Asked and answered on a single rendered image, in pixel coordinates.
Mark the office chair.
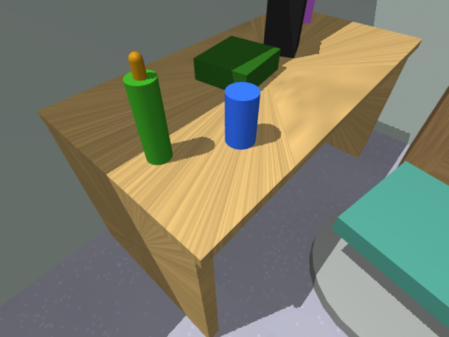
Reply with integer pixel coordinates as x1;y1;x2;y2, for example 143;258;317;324
309;161;449;337

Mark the desk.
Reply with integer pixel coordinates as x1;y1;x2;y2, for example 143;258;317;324
37;12;422;337

